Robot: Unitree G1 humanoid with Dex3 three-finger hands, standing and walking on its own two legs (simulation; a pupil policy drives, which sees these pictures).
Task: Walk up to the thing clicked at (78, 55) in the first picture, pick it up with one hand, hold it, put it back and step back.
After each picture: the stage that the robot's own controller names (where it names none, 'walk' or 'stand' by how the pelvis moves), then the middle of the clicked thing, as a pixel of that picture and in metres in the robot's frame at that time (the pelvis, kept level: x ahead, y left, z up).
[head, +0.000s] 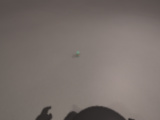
stand; (78, 54) +1.25 +0.24 -0.72
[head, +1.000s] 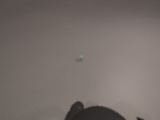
walk; (81, 58) +1.13 +0.26 -0.72
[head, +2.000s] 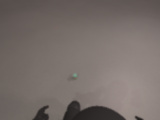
walk; (75, 76) +0.66 +0.24 -0.71
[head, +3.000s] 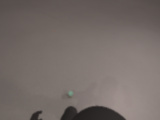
stand; (70, 94) +0.39 +0.19 -0.70
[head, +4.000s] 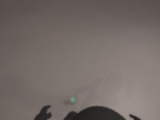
stand; (73, 100) +0.32 +0.19 -0.72
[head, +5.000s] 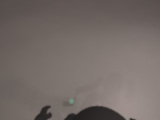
stand; (71, 102) +0.30 +0.20 -0.72
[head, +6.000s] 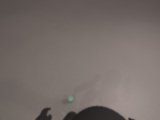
stand; (71, 99) +0.31 +0.22 -0.72
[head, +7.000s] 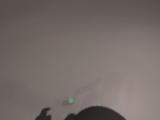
stand; (71, 101) +0.31 +0.21 -0.73
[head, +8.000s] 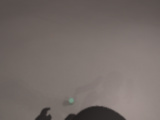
stand; (71, 101) +0.31 +0.21 -0.73
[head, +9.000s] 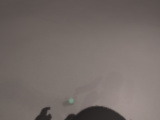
go down; (71, 101) +0.31 +0.21 -0.73
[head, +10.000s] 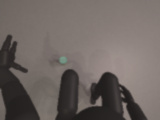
go down; (63, 61) +0.41 +0.21 -0.34
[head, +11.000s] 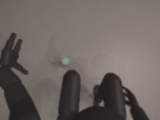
approach; (66, 62) +0.41 +0.20 -0.31
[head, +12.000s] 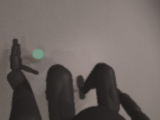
close in; (37, 56) +0.41 +0.24 -0.23
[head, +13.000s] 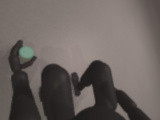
close; (26, 54) +0.41 +0.25 -0.22
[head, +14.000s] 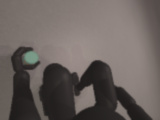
lift; (30, 59) +0.37 +0.23 -0.23
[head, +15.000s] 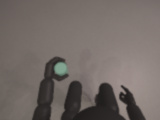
lift; (62, 71) +0.31 +0.19 +0.00
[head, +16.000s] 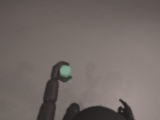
hold; (66, 74) +0.31 +0.17 +0.02
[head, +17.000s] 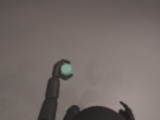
hold; (67, 72) +0.32 +0.17 +0.02
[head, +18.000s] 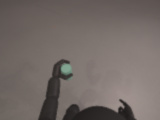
hold; (67, 72) +0.33 +0.17 +0.01
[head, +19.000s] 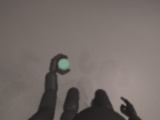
crouch; (64, 66) +0.36 +0.18 -0.04
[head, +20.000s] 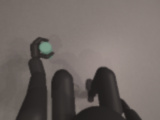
lower; (47, 51) +0.44 +0.23 -0.13
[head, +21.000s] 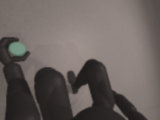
lower; (18, 51) +0.43 +0.25 -0.23
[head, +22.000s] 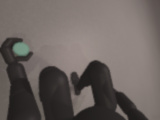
lower; (21, 51) +0.42 +0.27 -0.23
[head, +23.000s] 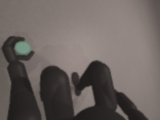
lower; (23, 50) +0.42 +0.27 -0.22
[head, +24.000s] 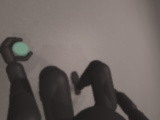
lower; (21, 51) +0.42 +0.27 -0.22
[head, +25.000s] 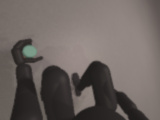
open; (28, 53) +0.41 +0.25 -0.23
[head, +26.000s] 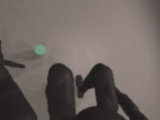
stand; (39, 51) +0.42 +0.24 -0.24
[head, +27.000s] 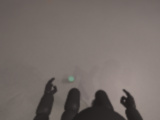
stand; (71, 79) +0.39 +0.18 -0.56
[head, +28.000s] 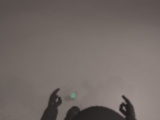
stand; (73, 96) +0.37 +0.17 -0.66
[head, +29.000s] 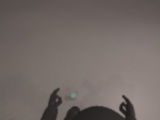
stand; (73, 96) +0.36 +0.17 -0.66
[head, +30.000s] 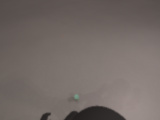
stand; (76, 97) +0.39 +0.17 -0.72
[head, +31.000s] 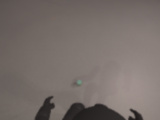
walk; (79, 83) +0.42 +0.11 -0.70
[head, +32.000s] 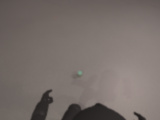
walk; (80, 74) +0.60 +0.12 -0.70
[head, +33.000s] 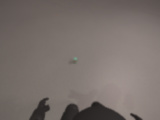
walk; (75, 60) +0.91 +0.21 -0.71
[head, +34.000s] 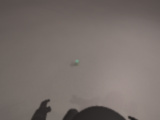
stand; (77, 62) +0.97 +0.21 -0.71
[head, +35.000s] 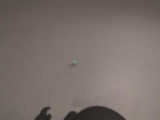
stand; (75, 63) +0.97 +0.26 -0.72
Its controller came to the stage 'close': yes
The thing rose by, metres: 0.72
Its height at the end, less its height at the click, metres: +0.00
